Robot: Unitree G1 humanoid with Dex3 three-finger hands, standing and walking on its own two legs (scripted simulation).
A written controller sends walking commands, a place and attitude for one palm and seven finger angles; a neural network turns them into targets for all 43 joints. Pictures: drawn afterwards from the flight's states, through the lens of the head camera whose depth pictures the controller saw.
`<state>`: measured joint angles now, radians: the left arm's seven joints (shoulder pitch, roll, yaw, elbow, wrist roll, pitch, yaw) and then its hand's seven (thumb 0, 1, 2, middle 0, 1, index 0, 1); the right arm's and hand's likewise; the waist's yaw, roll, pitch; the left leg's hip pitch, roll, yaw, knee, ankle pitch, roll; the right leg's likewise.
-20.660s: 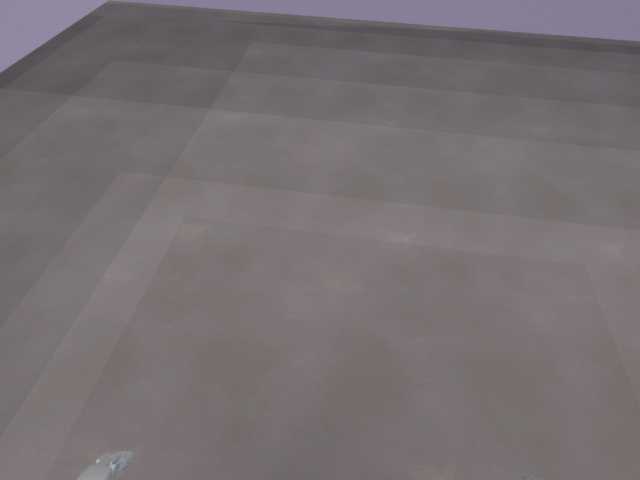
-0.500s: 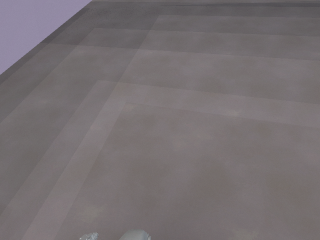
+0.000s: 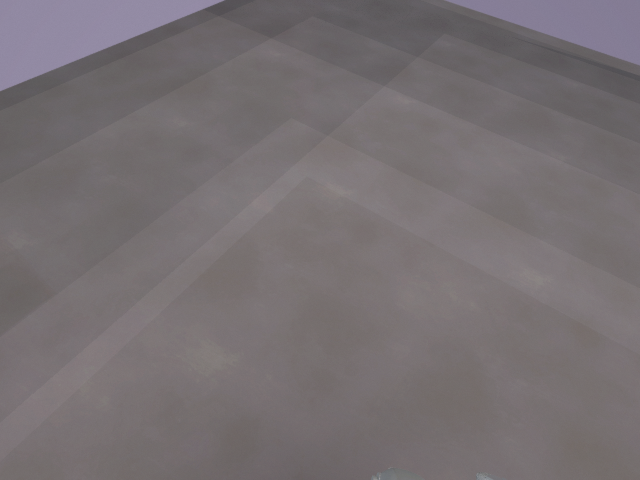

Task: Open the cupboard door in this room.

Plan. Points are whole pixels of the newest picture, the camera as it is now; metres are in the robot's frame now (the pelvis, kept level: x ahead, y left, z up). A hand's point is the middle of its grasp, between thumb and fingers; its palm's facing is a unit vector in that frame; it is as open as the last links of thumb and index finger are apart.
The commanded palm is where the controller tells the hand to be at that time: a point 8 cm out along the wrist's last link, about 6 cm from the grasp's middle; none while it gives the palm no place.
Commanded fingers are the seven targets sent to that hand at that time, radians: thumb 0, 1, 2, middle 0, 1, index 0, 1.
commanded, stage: turn or walk to find it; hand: left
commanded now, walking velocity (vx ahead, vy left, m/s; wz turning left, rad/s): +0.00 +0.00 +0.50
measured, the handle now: out of the picture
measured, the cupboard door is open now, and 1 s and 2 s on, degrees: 0 0 0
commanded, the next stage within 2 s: none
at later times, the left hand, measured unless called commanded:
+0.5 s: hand out of the picture +0.10 +0.17 -0.14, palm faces +0.19 -0.94 -0.28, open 7.4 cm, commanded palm none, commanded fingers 0.00 0.90 0.90 -0.20 -0.30 -0.20 -0.30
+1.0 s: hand out of the picture -0.16 +0.15 -0.18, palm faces +0.54 -0.80 -0.24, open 7.4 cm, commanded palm none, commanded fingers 0.00 0.90 0.90 -0.20 -0.30 -0.20 -0.30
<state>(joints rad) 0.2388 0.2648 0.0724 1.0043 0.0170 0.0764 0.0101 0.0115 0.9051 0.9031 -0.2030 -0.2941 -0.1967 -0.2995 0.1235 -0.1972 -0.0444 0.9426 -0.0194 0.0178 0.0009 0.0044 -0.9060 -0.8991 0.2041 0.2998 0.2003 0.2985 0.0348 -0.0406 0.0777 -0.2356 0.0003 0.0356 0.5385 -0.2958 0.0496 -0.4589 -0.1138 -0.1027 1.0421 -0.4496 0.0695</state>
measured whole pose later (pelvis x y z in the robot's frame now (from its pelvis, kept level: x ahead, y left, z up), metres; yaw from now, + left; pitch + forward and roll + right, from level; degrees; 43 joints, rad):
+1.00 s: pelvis -0.06 -0.04 -0.01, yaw +30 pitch -1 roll +0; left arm 0.29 0.23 0.06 0.97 0.02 0.03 0.01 0.01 0.90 0.90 -0.21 -0.29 -0.20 -0.30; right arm 0.12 -0.25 -0.07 0.95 -0.01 0.04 0.02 0.01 -0.91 -0.90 0.20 0.30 0.20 0.30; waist 0.04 -0.03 0.09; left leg -0.25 0.02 0.06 0.59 -0.32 -0.04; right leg -0.28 -0.19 -0.28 0.63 -0.31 0.03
